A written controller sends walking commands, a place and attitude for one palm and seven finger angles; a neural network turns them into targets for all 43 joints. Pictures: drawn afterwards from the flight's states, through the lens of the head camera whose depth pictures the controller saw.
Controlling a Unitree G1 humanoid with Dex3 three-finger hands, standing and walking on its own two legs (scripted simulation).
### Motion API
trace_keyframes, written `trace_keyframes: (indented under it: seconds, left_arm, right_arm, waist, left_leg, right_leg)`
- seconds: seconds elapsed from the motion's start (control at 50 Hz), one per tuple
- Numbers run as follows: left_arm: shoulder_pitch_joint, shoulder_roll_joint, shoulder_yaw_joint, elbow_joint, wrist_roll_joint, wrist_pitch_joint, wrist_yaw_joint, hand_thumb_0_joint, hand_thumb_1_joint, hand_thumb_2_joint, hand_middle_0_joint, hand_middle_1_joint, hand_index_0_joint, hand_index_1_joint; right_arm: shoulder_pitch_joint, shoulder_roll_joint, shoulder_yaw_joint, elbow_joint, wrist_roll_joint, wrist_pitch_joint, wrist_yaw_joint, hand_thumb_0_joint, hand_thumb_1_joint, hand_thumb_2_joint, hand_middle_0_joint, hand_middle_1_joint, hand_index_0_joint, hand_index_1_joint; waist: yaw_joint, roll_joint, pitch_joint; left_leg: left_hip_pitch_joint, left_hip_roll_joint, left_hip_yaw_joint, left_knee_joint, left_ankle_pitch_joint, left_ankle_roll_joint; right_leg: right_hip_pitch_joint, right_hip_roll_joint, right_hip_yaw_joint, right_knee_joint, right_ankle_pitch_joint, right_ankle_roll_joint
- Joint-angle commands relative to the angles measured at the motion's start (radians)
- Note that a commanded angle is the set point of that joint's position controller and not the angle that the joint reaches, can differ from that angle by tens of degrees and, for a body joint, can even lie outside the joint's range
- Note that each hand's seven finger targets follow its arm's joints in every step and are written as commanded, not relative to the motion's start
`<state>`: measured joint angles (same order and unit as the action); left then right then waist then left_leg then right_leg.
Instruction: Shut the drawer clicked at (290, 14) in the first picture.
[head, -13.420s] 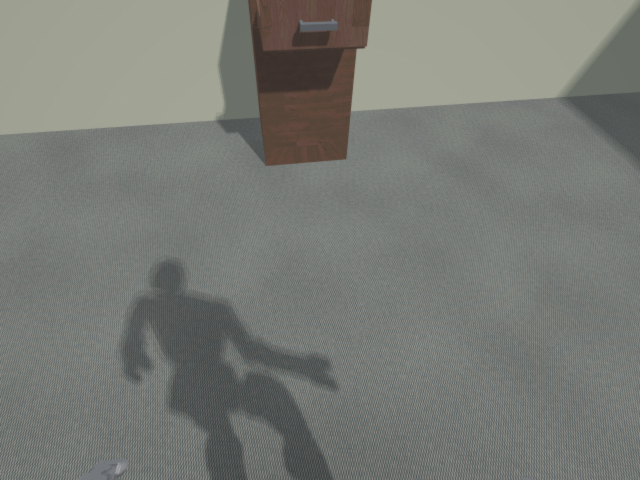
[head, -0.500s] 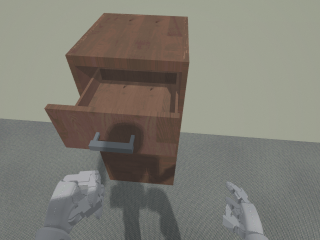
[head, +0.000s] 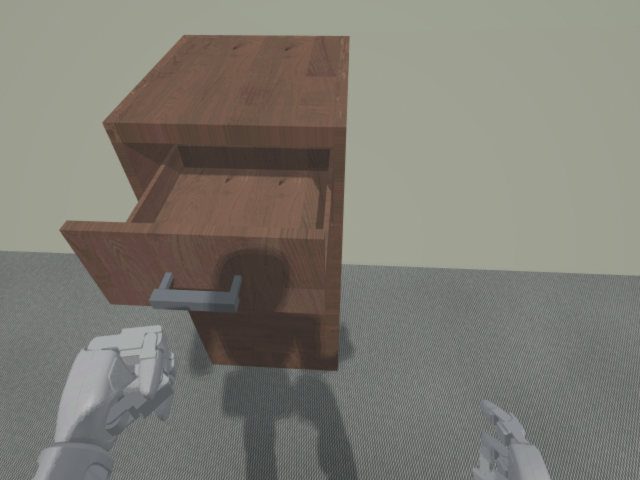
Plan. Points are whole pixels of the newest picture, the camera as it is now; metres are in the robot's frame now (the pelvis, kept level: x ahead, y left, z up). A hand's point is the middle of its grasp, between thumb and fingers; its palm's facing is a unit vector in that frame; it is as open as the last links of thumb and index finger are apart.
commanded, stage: raise the hand and make a fist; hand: left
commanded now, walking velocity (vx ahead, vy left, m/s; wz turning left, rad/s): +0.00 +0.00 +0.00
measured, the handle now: (198, 290) +0.38 +0.21 +0.02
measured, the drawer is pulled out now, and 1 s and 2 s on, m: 0.22 0.22 0.22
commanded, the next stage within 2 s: bring the fist close to the handle in 0.02 s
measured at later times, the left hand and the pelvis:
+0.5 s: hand (183, 367) +0.23 +0.17 +0.07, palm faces -0.02 -1.00 -0.05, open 3.3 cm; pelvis +0.02 -0.01 +0.00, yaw +1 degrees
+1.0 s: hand (202, 360) +0.26 +0.17 +0.02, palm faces -0.03 -1.00 -0.04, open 3.3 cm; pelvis +0.00 +0.01 -0.03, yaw +0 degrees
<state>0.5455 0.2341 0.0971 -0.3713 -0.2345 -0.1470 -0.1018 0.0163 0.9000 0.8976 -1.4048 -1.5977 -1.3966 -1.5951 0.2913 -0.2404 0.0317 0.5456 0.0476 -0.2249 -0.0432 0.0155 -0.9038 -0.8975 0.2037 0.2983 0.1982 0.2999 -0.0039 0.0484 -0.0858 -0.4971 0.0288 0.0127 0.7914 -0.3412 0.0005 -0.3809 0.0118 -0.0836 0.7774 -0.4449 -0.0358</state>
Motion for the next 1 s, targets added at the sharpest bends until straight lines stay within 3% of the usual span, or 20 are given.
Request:
trace_keyframes:
  seconds: [0.0,0.02,0.06,0.1,0.18,0.2,0.32,0.36,0.4,0.46,0.48,0.56,0.58,0.66,0.7,0.76,0.78,0.86,0.98]
  left_arm:
    - [-0.049,0.095,0.086,-0.146,-0.039,-0.078,-0.055,0.0,0.9,0.9,-1.4,-1.6,-1.4,-1.6]
    - [-0.057,0.103,0.094,-0.131,-0.044,-0.072,-0.072,0.0,0.9,0.9,-1.4,-1.6,-1.4,-1.6]
    - [-0.04,0.125,0.125,-0.126,-0.051,-0.067,-0.101,0.0,0.9,0.9,-1.4,-1.6,-1.4,-1.6]
    - [-0.034,0.132,0.144,-0.134,-0.062,-0.068,-0.123,0.0,0.9,0.9,-1.4,-1.6,-1.4,-1.6]
    - [-0.114,0.127,0.166,-0.052,-0.079,-0.105,-0.14,0.0,0.9,0.9,-1.4,-1.6,-1.4,-1.6]
    - [-0.14,0.123,0.161,-0.043,-0.082,-0.119,-0.145,0.0,0.9,0.9,-1.4,-1.6,-1.4,-1.6]
    - [-0.215,0.109,0.126,0.014,-0.072,-0.167,-0.178,0.0,0.9,0.9,-1.4,-1.6,-1.4,-1.6]
    - [-0.206,0.151,0.178,0.056,-0.069,-0.172,-0.18,0.0,0.9,0.9,-1.4,-1.6,-1.4,-1.6]
    - [-0.195,0.116,0.145,0.063,-0.068,-0.176,-0.188,0.0,0.9,0.9,-1.4,-1.6,-1.4,-1.6]
    - [-0.219,0.111,0.142,0.088,-0.064,-0.178,-0.17,0.0,0.9,0.9,-1.4,-1.6,-1.4,-1.6]
    - [-0.204,0.078,0.111,0.089,-0.062,-0.183,-0.166,0.0,0.9,0.9,-1.4,-1.6,-1.4,-1.6]
    - [-0.194,0.105,0.135,0.116,-0.042,-0.202,-0.126,0.0,0.9,0.9,-1.4,-1.6,-1.4,-1.6]
    - [-0.196,0.066,0.092,0.117,-0.036,-0.206,-0.124,0.0,0.9,0.9,-1.4,-1.6,-1.4,-1.6]
    - [-0.257,0.079,0.085,0.111,-0.015,-0.243,-0.096,0.0,0.9,0.9,-1.4,-1.6,-1.4,-1.6]
    - [-0.259,0.065,0.069,0.096,-0.015,-0.26,-0.09,0.0,0.9,0.9,-1.4,-1.6,-1.4,-1.6]
    - [-0.284,0.085,0.086,0.147,-0.007,-0.273,-0.078,0.0,0.9,0.9,-1.4,-1.6,-1.4,-1.6]
    - [-0.324,0.064,0.065,0.143,-0.008,-0.28,-0.078,0.0,0.9,0.9,-1.4,-1.6,-1.4,-1.6]
    - [-0.408,0.085,0.076,0.209,-0.002,-0.285,-0.075,0.0,0.9,0.9,-1.4,-1.6,-1.4,-1.6]
    - [-0.484,0.074,0.063,0.256,-0.002,-0.285,-0.075,0.0,0.9,0.9,-1.4,-1.6,-1.4,-1.6]
  right_arm:
    - [-0.143,-0.106,-0.045,-0.158,0.006,-0.079,-0.005,0.0,-0.9,-0.9,0.2,0.3,0.2,0.3]
    - [-0.145,-0.106,-0.046,-0.154,0.008,-0.082,-0.008,0.0,-0.9,-0.9,0.2,0.3,0.2,0.3]
    - [-0.153,-0.105,-0.05,-0.145,0.01,-0.086,-0.014,0.0,-0.9,-0.9,0.2,0.3,0.2,0.3]
    - [-0.147,-0.101,-0.05,-0.145,0.011,-0.089,-0.017,0.0,-0.9,-0.9,0.2,0.3,0.2,0.3]
    - [-0.136,-0.106,-0.05,-0.11,0.005,-0.089,-0.024,0.0,-0.9,-0.9,0.2,0.3,0.2,0.3]
    - [-0.139,-0.107,-0.05,-0.11,0.006,-0.091,-0.025,0.0,-0.9,-0.9,0.2,0.3,0.2,0.3]
    - [-0.126,-0.118,-0.052,-0.105,0.0,-0.092,-0.023,0.0,-0.9,-0.9,0.2,0.3,0.2,0.3]
    - [-0.129,-0.121,-0.058,-0.093,-0.002,-0.085,-0.024,0.0,-0.9,-0.9,0.2,0.3,0.2,0.3]
    - [-0.128,-0.118,-0.058,-0.106,-0.002,-0.077,-0.02,0.0,-0.9,-0.9,0.2,0.3,0.2,0.3]
    - [-0.131,-0.119,-0.06,-0.105,-0.004,-0.067,-0.018,0.0,-0.9,-0.9,0.2,0.3,0.2,0.3]
    - [-0.13,-0.114,-0.061,-0.112,-0.006,-0.065,-0.015,0.0,-0.9,-0.9,0.2,0.3,0.2,0.3]
    - [-0.127,-0.121,-0.068,-0.114,-0.013,-0.045,-0.011,0.0,-0.9,-0.9,0.2,0.3,0.2,0.3]
    - [-0.123,-0.117,-0.067,-0.125,-0.014,-0.039,-0.008,0.0,-0.9,-0.9,0.2,0.3,0.2,0.3]
    - [-0.122,-0.122,-0.066,-0.125,-0.019,-0.024,-0.003,0.0,-0.9,-0.9,0.2,0.3,0.2,0.3]
    - [-0.113,-0.119,-0.068,-0.132,-0.022,-0.022,0.002,0.0,-0.9,-0.9,0.2,0.3,0.2,0.3]
    - [-0.11,-0.127,-0.068,-0.122,-0.025,-0.007,0.001,0.0,-0.9,-0.9,0.2,0.3,0.2,0.3]
    - [-0.111,-0.124,-0.067,-0.123,-0.027,-0.006,0.002,0.0,-0.9,-0.9,0.2,0.3,0.2,0.3]
    - [-0.112,-0.131,-0.066,-0.113,-0.026,0.008,0.001,0.0,-0.9,-0.9,0.2,0.3,0.2,0.3]
    - [-0.11,-0.13,-0.067,-0.121,-0.028,0.023,0.001,0.0,-0.9,-0.9,0.2,0.3,0.2,0.3]
  waist:
    - [0.015,-0.048,-0.033]
    - [0.011,-0.073,-0.024]
    - [0.021,-0.056,-0.054]
    - [0.025,-0.076,-0.08]
    - [0.0,-0.104,-0.024]
    - [-0.003,-0.081,-0.017]
    - [-0.012,-0.052,-0.102]
    - [-0.003,-0.064,-0.124]
    - [0.0,-0.04,-0.152]
    - [0.001,-0.045,-0.143]
    - [0.002,-0.026,-0.144]
    - [0.009,-0.071,-0.145]
    - [0.001,-0.057,-0.15]
    - [-0.009,-0.036,-0.152]
    - [-0.006,-0.002,-0.205]
    - [-0.017,-0.04,-0.185]
    - [-0.021,-0.023,-0.204]
    - [-0.032,-0.029,-0.192]
    - [-0.022,0.003,-0.28]
  left_leg:
    - [0.1,-0.026,-0.013,-0.1,0.073,0.031]
    - [0.093,-0.027,-0.014,-0.095,0.081,0.032]
    - [0.103,-0.031,-0.014,-0.085,0.12,0.033]
    - [0.114,-0.033,-0.014,-0.085,0.161,0.034]
    - [0.101,-0.037,-0.02,-0.073,0.168,0.032]
    - [0.1,-0.038,-0.018,-0.07,0.159,0.031]
    - [0.122,-0.041,-0.018,-0.053,0.193,0.035]
    - [0.109,-0.039,-0.019,-0.041,0.214,0.035]
    - [0.119,-0.043,-0.01,-0.043,0.239,0.034]
    - [0.119,-0.038,-0.014,-0.045,0.244,0.035]
    - [0.126,-0.037,-0.011,-0.046,0.249,0.035]
    - [0.093,-0.031,-0.019,-0.035,0.252,0.035]
    - [0.092,-0.032,-0.014,-0.031,0.245,0.035]
    - [0.068,-0.024,-0.024,-0.011,0.218,0.032]
    - [0.075,-0.023,-0.025,0.005,0.229,0.029]
    - [0.027,-0.018,-0.032,0.024,0.192,0.028]
    - [0.023,-0.021,-0.032,0.035,0.187,0.028]
    - [-0.034,-0.016,-0.04,0.058,0.115,0.026]
    - [-0.04,-0.015,-0.044,0.084,0.124,0.025]
  right_leg:
    - [-0.068,-0.018,0.078,-0.214,0.134,0.039]
    - [-0.06,-0.025,0.094,-0.224,0.151,0.045]
    - [-0.028,-0.035,0.11,-0.226,0.235,0.054]
    - [0.001,-0.043,0.11,-0.213,0.351,0.065]
    - [-0.034,-0.038,0.106,-0.206,0.399,0.074]
    - [-0.05,-0.039,0.109,-0.206,0.381,0.074]
    - [-0.044,-0.041,0.105,-0.171,0.416,0.069]
    - [-0.025,-0.043,0.113,-0.161,0.466,0.074]
    - [-0.021,-0.041,0.095,-0.137,0.505,0.068]
    - [-0.053,-0.022,0.064,-0.12,0.454,0.054]
    - [-0.068,-0.019,0.057,-0.111,0.448,0.049]
    - [-0.091,-0.008,0.042,-0.08,0.414,0.041]
    - [-0.11,-0.009,0.04,-0.07,0.403,0.041]
    - [-0.167,0.0,0.031,-0.035,0.328,0.031]
    - [-0.177,-0.001,0.029,-0.011,0.324,0.026]
    - [-0.212,0.005,0.029,0.002,0.28,0.026]
    - [-0.226,0.004,0.03,0.017,0.277,0.026]
    - [-0.276,0.006,0.036,0.032,0.192,0.025]
    - [-0.286,0.006,0.039,0.068,0.188,0.02]
